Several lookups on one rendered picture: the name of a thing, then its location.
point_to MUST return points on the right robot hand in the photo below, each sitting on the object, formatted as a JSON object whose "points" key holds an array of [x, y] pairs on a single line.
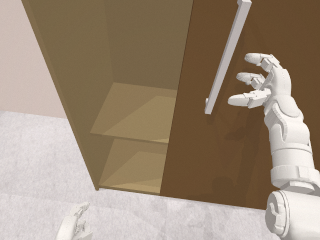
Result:
{"points": [[277, 82]]}

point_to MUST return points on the right robot forearm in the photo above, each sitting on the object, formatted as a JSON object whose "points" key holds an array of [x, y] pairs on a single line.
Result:
{"points": [[292, 158]]}

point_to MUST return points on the wardrobe door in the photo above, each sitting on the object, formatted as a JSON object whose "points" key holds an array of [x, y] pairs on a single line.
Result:
{"points": [[225, 157]]}

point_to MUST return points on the handle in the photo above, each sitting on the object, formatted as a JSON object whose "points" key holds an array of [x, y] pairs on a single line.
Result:
{"points": [[238, 23]]}

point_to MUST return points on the right robot upper arm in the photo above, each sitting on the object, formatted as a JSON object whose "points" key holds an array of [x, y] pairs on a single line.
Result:
{"points": [[293, 216]]}

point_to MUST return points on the left robot hand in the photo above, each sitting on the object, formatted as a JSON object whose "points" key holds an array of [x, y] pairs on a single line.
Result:
{"points": [[70, 228]]}

